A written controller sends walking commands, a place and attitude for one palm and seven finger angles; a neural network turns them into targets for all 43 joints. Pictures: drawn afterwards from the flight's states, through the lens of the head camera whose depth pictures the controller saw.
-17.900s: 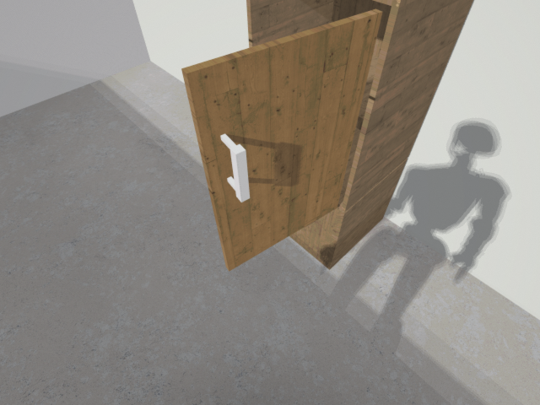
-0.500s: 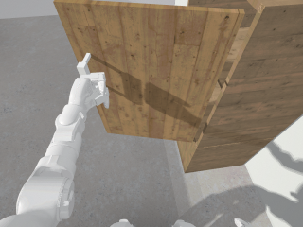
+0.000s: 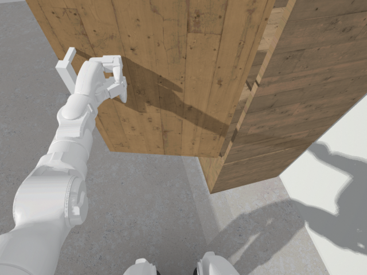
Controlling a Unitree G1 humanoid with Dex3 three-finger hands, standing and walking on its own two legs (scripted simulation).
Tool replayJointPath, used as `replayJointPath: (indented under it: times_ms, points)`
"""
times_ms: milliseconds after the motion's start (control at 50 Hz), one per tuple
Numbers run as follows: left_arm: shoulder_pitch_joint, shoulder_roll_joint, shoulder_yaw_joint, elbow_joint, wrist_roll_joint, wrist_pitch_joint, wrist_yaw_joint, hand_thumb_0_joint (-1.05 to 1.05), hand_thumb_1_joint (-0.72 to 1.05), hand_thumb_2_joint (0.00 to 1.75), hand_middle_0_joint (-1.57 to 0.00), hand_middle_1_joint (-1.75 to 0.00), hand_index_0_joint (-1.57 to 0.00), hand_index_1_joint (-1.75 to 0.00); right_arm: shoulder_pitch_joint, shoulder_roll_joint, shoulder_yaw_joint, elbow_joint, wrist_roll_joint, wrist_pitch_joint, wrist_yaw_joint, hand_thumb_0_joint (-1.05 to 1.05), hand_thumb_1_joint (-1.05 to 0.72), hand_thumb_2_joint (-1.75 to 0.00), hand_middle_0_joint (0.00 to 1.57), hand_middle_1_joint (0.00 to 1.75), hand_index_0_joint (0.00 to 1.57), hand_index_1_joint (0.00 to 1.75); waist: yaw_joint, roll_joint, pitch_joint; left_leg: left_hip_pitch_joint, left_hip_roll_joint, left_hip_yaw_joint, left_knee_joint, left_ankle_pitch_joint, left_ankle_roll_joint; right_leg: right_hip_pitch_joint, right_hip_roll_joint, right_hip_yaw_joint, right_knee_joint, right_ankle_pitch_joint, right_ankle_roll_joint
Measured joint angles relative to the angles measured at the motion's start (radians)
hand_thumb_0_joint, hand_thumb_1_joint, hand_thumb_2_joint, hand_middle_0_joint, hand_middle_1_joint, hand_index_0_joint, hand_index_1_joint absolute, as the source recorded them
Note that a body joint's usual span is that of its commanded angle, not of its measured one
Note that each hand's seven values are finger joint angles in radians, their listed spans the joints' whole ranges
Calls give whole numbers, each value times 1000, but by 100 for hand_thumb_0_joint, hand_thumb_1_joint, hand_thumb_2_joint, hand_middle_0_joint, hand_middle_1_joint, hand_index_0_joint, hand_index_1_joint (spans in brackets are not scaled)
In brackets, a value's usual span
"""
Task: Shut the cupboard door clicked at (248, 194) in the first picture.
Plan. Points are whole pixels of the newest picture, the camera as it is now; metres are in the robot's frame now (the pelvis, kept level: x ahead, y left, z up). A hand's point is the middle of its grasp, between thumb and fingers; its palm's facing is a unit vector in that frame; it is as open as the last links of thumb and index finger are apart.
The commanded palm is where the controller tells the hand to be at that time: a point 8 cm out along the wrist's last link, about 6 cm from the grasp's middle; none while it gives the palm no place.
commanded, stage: push the door shut along its arc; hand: left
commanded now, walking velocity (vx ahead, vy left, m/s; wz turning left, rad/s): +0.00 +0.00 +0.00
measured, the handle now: (78, 80) +0.53 +0.18 +0.10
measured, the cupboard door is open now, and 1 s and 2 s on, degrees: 72 49 47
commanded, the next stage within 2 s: pull the fist back off the door in 0.84 s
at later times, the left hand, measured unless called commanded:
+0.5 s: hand (129, 73) +0.53 +0.07 +0.11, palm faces -0.37 -0.93 -0.03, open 3.3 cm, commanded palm +0.54 +0.10 +0.10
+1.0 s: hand (151, 56) +0.58 +0.02 +0.11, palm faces -0.36 -0.93 +0.05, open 3.5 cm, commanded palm +0.58 +0.05 +0.10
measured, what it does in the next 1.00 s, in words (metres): stands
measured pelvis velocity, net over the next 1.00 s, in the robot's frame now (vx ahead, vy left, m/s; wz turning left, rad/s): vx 0.00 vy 0.00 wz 0.00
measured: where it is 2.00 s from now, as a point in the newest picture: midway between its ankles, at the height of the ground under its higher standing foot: outside the picture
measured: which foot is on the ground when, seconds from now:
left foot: down 0.00-1.00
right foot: down 0.00-1.00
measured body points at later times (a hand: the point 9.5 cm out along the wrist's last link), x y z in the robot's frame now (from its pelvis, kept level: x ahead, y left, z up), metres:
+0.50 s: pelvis -0.01 +0.00 -0.02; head +0.13 +0.00 +0.41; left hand +0.54 +0.12 +0.11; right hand -0.01 -0.28 -0.13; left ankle +0.02 +0.10 -0.69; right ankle +0.01 -0.10 -0.69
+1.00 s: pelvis +0.00 +0.00 -0.04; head +0.17 +0.00 +0.38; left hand +0.59 +0.07 +0.11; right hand -0.05 -0.27 -0.14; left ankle +0.02 +0.10 -0.69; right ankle +0.01 -0.10 -0.69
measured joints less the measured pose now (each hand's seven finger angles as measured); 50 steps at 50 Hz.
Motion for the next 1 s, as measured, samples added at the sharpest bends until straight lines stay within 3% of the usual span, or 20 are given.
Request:
replayJointPath:
  times_ms: [280, 700, 960, 1000]
  points:
    - [-140, 56, -25, 80, -2, 40, -61, -1, 92, 95, -129, -150, -130, -150, -13, -13, 5, 10, -6, -7, -10, 0, -91, -90, 21, 30, 20, 30, -21, -2, 8, -92, 4, -32, 51, -4, -6, -74, 3, -31, 35, -6, -10]
    - [-374, 106, -63, 181, 26, 108, -80, 1, 103, 102, -129, -150, -130, -150, -9, -8, 12, 53, -33, -50, -11, 0, -91, -90, 21, 30, 20, 30, -67, 12, -1, -257, 9, -49, 156, -35, -5, -227, 4, -47, 125, -34, -13]
    - [-483, 113, -70, 220, 63, 153, -70, 2, 105, 103, -129, -150, -130, -150, 11, 2, 13, 69, -50, -51, -8, 0, -91, -90, 21, 30, 21, 30, -100, 22, -5, -320, 13, -44, 198, -58, -4, -294, 7, -41, 168, -55, -13]
    - [-487, 89, 7, 222, 57, 168, 15, 2, 101, 102, -130, -150, -130, -150, 28, 3, 8, 50, -54, -53, 1, 0, -91, -90, 21, 30, 20, 30, -98, 32, -16, -334, 18, -47, 202, -61, -6, -306, 12, -43, 166, -54, -13]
